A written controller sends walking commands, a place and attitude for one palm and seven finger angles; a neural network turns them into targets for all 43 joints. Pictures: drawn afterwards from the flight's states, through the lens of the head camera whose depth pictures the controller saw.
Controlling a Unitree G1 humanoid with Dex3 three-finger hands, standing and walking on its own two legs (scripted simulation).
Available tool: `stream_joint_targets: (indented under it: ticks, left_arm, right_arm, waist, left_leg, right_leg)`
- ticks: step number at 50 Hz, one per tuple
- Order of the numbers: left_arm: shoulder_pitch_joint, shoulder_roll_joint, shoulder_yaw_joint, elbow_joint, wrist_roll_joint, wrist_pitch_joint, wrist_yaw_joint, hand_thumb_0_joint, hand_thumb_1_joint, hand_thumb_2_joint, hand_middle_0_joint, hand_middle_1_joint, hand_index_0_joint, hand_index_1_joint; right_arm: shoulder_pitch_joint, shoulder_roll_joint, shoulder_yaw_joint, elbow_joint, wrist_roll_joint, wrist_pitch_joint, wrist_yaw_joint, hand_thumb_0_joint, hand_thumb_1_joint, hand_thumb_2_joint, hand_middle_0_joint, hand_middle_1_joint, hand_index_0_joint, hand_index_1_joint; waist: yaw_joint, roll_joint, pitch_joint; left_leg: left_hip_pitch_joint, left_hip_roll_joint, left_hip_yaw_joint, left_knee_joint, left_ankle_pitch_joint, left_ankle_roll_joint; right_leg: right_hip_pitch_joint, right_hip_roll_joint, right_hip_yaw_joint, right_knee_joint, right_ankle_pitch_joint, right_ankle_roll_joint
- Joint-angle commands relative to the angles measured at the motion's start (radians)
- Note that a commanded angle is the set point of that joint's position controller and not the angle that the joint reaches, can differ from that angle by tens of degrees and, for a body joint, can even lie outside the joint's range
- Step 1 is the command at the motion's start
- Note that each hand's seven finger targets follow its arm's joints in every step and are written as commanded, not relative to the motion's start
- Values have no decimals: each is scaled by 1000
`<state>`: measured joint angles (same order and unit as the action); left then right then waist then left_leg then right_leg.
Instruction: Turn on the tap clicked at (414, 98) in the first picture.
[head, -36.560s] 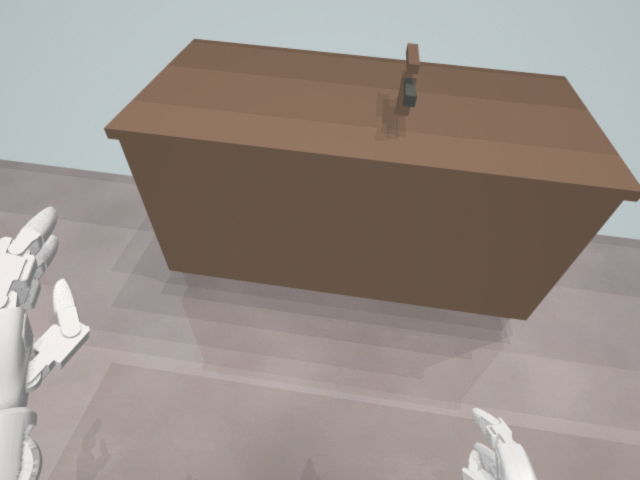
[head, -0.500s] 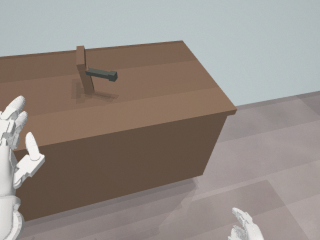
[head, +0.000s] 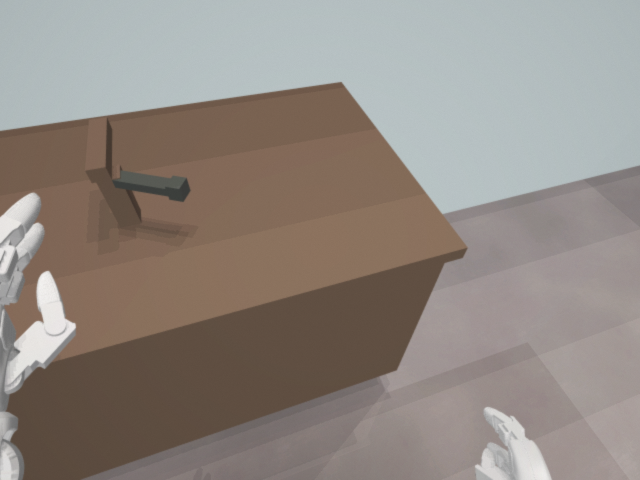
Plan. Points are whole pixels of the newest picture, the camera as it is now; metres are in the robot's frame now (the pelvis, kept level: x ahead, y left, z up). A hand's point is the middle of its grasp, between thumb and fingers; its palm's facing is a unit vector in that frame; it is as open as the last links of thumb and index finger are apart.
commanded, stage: come to a stop and stand still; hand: left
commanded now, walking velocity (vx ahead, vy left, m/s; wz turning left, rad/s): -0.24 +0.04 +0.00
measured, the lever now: (178, 188) +0.52 +0.26 +0.05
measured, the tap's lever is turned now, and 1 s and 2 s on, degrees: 59 59 59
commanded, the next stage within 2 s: look again from close up in 1.24 s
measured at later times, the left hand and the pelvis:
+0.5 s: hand (102, 273) +0.27 +0.23 +0.17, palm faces +0.34 -0.82 -0.46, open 7.4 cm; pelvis +0.05 -0.01 +0.02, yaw +0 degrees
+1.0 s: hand out of the picture +0.22 +0.32 +0.16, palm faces +0.43 -0.83 -0.36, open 7.4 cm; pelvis +0.00 +0.05 +0.01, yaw +3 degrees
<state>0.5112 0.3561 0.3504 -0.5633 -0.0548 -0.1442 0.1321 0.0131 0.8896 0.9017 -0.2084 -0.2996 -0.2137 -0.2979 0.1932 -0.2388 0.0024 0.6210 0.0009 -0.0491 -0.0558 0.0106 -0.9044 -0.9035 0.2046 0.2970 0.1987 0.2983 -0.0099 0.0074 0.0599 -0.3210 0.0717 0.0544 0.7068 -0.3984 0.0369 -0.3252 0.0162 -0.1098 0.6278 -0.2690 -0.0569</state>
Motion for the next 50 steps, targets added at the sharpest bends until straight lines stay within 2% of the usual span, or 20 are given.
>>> stream_joint_targets:
  ticks: [1, 2, 3, 5, 8, 10, 12, 17, 26, 27, 28, 29, 30, 31, 33, 36, 40, 42, 47, 50]
  left_arm:
    - [-137, 173, 108, -229, 3, -61, 41, 0, 900, 900, -200, -300, -200, -300]
    - [-165, 202, 125, -206, 7, -51, 36, 0, 900, 900, -200, -300, -200, -300]
    - [-182, 180, 99, -188, 21, -46, 36, 0, 900, 900, -200, -300, -200, -300]
    - [-121, 181, 102, -161, 28, -39, 36, 0, 900, 900, -200, -300, -200, -300]
    - [-54, 154, 85, -170, 5, -21, 24, 0, 900, 900, -200, -300, -200, -300]
    - [-25, 173, 110, -164, -4, -18, 28, 0, 900, 900, -200, -300, -200, -300]
    - [-11, 196, 134, -149, -4, -21, 28, 0, 900, 900, -200, -300, -200, -300]
    - [-45, 202, 134, -120, -12, -15, 27, 0, 900, 900, -200, -300, -200, -300]
    - [-21, 179, 96, -152, -15, 4, 41, 0, 900, 900, -200, -300, -200, -300]
    - [-1075, 1019, 376, -597, -49, -223, 30, 0, 900, 900, -200, -300, -200, -300]
    - [-578, 498, 385, 6, 11, -153, 11, 0, 900, 900, -200, -300, -200, -300]
    - [-384, 394, 279, 156, -9, -109, 10, 0, 900, 900, -200, -300, -200, -300]
    - [-344, 433, 287, 81, -13, -121, 3, 0, 900, 900, -200, -300, -200, -300]
    - [-248, 372, 230, 64, -25, -141, -5, 0, 900, 900, -200, -300, -200, -300]
    - [-58, 252, 149, 97, -39, -154, -11, 0, 900, 900, -200, -300, -200, -300]
    - [-35, 220, 115, 17, -46, -166, 8, 0, 900, 900, -200, -300, -200, -300]
    - [-142, 284, 166, -55, -33, -202, 28, 0, 900, 900, -200, -300, -200, -300]
    - [-253, 337, 184, -122, -22, -213, 34, 0, 900, 900, -200, -300, -200, -300]
    - [-295, 294, 140, -160, -3, -211, 34, 0, 900, 900, -200, -300, -200, -300]
    - [-263, 249, 112, -173, -7, -208, 32, 0, 900, 900, -200, -300, -200, -300]
  right_arm:
    - [-115, -100, -37, -179, 11, -65, -15, 0, -900, -900, 200, 300, 200, 300]
    - [-117, -75, -32, -167, 10, -74, -17, 0, -900, -900, 200, 300, 200, 300]
    - [-113, -57, -27, -162, 5, -89, -15, 0, -900, -900, 200, 300, 200, 300]
    - [-94, -65, -27, -154, 9, -109, -7, 0, -900, -900, 200, 300, 200, 300]
    - [-99, -84, -48, -187, 17, -100, 5, 0, -900, -900, 200, 300, 200, 300]
    - [-97, -72, -41, -195, 14, -89, 3, 0, -900, -900, 200, 300, 200, 300]
    - [-117, -63, -33, -201, 9, -74, -5, 0, -900, -900, 200, 300, 200, 300]
    - [-130, -72, -39, -211, 10, -42, -26, 0, -900, -900, 200, 300, 200, 300]
    - [-127, -92, -55, -217, 17, -43, -36, 0, -900, -900, 200, 300, 200, 300]
    - [113, -152, 143, -345, 107, -62, -103, 0, -900, -900, 200, 300, 200, 300]
    - [3, -24, -13, -228, 71, -121, -83, 0, -900, -900, 200, 300, 200, 300]
    - [-23, -106, -12, -198, 28, -122, -36, 0, -900, -900, 200, 300, 200, 300]
    - [-20, -143, -34, -210, 10, -133, -8, 0, -900, -900, 200, 300, 200, 300]
    - [-4, -142, -31, -212, 12, -151, 17, 0, -900, -900, 200, 300, 200, 300]
    - [24, -132, -32, -201, 24, -167, 58, 0, -900, -900, 200, 300, 200, 300]
    - [10, -134, -50, -184, 28, -197, 83, 0, -900, -900, 200, 300, 200, 300]
    - [-19, -146, -42, -165, 11, -218, 71, 0, -900, -900, 200, 300, 200, 300]
    - [-44, -156, -37, -161, 8, -220, 65, 0, -900, -900, 200, 300, 200, 300]
    - [-28, -145, -34, -146, 9, -243, 74, 0, -900, -900, 200, 300, 200, 300]
    - [-22, -130, -37, -129, 3, -252, 84, 0, -900, -900, 200, 300, 200, 300]
  waist:
    - [9, 249, -100]
    - [9, 251, -62]
    - [9, 211, -23]
    - [20, 184, -99]
    - [4, -22, -207]
    - [12, -43, -242]
    - [21, -7, -236]
    - [24, -61, -280]
    - [24, -11, -265]
    - [-17, 136, -110]
    - [29, -23, -128]
    - [53, -21, -139]
    - [67, -23, -169]
    - [71, -58, -194]
    - [81, -54, -228]
    - [77, -110, -159]
    - [59, -66, -130]
    - [47, 21, -127]
    - [50, 217, -164]
    - [52, 176, -165]
  left_leg:
    - [94, 227, -407, -447, -38, 120]
    - [56, 233, -421, -485, 30, 126]
    - [75, 211, -355, -434, 260, 110]
    - [201, 133, -158, -255, 666, 42]
    - [137, 13, -27, -103, 615, -51]
    - [84, -6, -18, -125, 490, -54]
    - [63, -9, -16, -164, 433, -50]
    - [150, 2, -12, -213, 535, -39]
    - [206, 14, -36, -249, 500, -31]
    - [111, -18, -55, -272, 437, -9]
    - [138, 57, -62, -220, 359, -24]
    - [149, -16, -42, -220, 316, -34]
    - [106, -31, -32, -181, 250, -34]
    - [67, -47, -46, -146, 230, -28]
    - [69, -43, -48, -151, 238, -20]
    - [87, -49, -62, -168, 219, -15]
    - [87, -32, -97, -264, 173, -16]
    - [59, -16, -137, -319, 111, -9]
    - [-38, 46, -220, -420, -20, 5]
    - [11, 72, -227, -416, 82, -5]
  right_leg:
    - [-72, 12, 76, 94, -149, 59]
    - [-71, -1, 111, 152, -158, 62]
    - [-62, -18, 116, 94, -124, 62]
    - [36, -20, 95, -148, 59, 60]
    - [261, -103, 211, -168, 808, 33]
    - [327, -147, 224, -158, 935, 35]
    - [340, -166, 239, -171, 952, 41]
    - [321, -141, 199, -193, 874, 67]
    - [242, -106, 188, -253, 554, 55]
    - [119, -67, 151, -293, 142, 130]
    - [23, -99, 149, -251, 3, 61]
    - [67, -67, 215, -264, 139, 13]
    - [88, -115, 270, -277, 184, -4]
    - [118, -159, 308, -272, 201, -19]
    - [141, -170, 274, -237, 247, -19]
    - [61, -160, 239, -277, 153, 0]
    - [50, -102, 172, -262, 63, 27]
    - [71, -81, 161, -225, 37, 31]
    - [170, -51, 99, -84, 70, 48]
    - [115, -64, 90, -58, 30, 47]
